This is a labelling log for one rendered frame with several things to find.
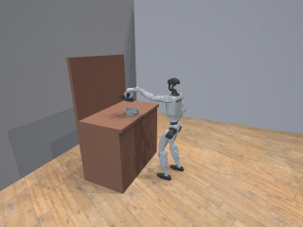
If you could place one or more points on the left robot thigh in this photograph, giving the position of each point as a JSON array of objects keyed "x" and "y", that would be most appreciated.
[{"x": 166, "y": 136}]

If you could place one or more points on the left robot forearm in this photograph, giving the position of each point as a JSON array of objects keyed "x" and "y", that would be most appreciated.
[{"x": 143, "y": 92}]

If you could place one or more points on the robot left hand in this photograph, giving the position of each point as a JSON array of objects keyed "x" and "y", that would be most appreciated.
[{"x": 129, "y": 90}]

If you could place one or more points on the robot right upper arm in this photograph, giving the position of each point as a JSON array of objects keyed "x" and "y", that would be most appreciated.
[{"x": 183, "y": 104}]

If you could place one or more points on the pot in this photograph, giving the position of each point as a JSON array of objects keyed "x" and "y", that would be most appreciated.
[{"x": 131, "y": 111}]

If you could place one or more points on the robot left upper arm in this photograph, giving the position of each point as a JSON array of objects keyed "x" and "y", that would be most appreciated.
[{"x": 165, "y": 99}]

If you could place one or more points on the lid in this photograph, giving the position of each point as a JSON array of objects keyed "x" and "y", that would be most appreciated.
[{"x": 127, "y": 99}]

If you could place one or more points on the robot torso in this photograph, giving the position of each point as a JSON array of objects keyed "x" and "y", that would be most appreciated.
[{"x": 173, "y": 110}]

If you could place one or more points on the table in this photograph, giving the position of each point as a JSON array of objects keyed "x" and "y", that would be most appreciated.
[{"x": 114, "y": 147}]

